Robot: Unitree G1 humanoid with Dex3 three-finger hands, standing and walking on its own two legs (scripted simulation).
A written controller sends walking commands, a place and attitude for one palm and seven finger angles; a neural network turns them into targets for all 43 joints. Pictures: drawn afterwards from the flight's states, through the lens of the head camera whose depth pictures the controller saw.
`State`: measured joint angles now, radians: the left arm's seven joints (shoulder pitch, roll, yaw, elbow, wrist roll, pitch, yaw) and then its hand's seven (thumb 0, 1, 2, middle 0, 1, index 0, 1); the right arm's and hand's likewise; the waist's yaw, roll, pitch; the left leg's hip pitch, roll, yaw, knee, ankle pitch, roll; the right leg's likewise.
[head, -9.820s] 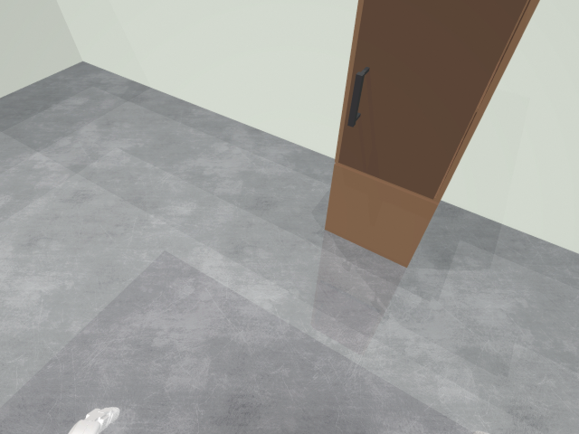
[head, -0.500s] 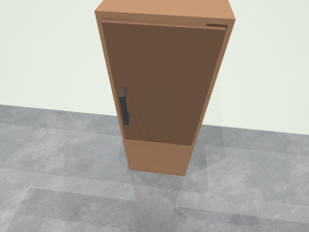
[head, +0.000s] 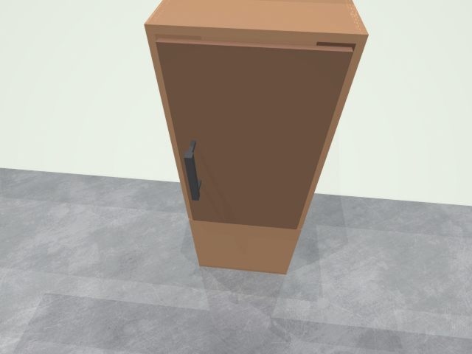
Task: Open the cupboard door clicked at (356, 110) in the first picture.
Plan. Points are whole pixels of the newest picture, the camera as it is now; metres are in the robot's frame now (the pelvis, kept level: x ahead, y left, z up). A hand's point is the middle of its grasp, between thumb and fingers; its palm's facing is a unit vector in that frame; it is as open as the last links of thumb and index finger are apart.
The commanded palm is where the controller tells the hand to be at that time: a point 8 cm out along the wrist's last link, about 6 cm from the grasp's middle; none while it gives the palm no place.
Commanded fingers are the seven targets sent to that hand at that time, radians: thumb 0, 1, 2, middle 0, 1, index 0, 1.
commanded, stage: raise the hand with hooked fingers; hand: left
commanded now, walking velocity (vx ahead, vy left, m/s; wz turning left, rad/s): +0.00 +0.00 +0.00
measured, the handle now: (194, 171) +0.54 +0.14 -0.06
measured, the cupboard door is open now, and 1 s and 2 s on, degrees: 0 0 0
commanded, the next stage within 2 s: none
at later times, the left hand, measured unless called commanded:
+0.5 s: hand out of the picture +0.11 +0.20 -0.09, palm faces +0.05 -1.00 -0.02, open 8.9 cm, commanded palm +0.12 +0.25 -0.06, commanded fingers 0.00 0.32 0.65 -0.24 -0.68 -0.24 -0.68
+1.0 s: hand (101, 333) +0.17 +0.24 -0.07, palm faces -0.02 -1.00 -0.06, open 11.9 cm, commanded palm +0.15 +0.29 -0.06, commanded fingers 0.00 -0.27 0.40 -0.28 -1.05 -0.28 -1.05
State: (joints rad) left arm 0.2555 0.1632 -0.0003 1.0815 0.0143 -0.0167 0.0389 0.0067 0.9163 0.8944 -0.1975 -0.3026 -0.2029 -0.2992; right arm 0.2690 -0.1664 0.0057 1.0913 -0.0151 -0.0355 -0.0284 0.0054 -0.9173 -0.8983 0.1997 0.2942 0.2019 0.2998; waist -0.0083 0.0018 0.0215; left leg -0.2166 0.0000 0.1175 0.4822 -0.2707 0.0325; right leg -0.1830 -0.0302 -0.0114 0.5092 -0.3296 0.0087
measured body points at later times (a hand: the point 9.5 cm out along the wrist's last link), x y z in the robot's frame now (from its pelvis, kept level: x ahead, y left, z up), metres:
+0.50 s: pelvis -0.05 -0.04 -0.10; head +0.02 -0.01 +0.34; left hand +0.11 +0.25 -0.08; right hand +0.21 -0.28 -0.13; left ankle -0.01 +0.10 -0.74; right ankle -0.04 -0.12 -0.74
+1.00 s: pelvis -0.07 +0.00 -0.10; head +0.01 +0.02 +0.34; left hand +0.16 +0.30 -0.07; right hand +0.08 -0.26 -0.19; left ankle -0.01 +0.10 -0.74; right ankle -0.04 -0.12 -0.74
